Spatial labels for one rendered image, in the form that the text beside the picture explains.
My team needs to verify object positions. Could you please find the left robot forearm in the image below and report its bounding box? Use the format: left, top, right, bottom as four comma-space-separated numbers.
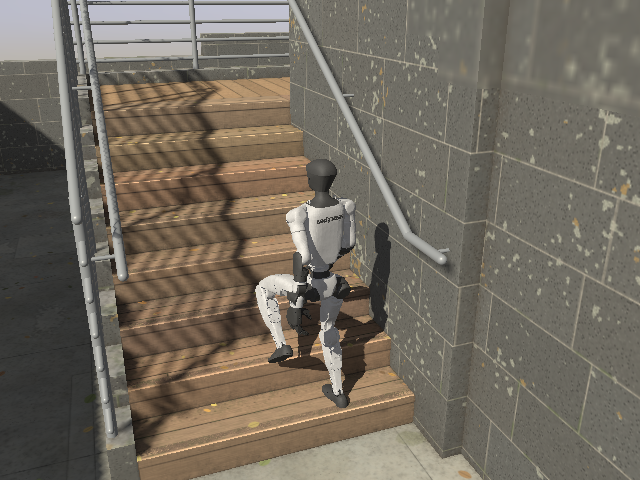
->
290, 252, 309, 309

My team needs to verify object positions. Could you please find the left robot hand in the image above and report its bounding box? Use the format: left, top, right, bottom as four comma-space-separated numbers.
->
286, 306, 312, 335

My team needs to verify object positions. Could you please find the right robot forearm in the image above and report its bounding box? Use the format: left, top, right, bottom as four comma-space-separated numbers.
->
330, 245, 355, 264

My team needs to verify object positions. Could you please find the humanoid robot torso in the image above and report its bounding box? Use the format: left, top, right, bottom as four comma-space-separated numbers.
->
301, 195, 345, 302

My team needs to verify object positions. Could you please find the left robot upper arm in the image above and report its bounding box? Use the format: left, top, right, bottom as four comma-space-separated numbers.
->
286, 205, 313, 266

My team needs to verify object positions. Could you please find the right robot thigh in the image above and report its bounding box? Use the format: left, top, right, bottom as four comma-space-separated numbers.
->
319, 274, 351, 346

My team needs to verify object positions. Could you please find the right robot hand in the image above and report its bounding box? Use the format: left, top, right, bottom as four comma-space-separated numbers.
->
305, 263, 334, 272

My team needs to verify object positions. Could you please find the right robot upper arm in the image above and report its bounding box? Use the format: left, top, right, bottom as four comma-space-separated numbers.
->
336, 197, 356, 249

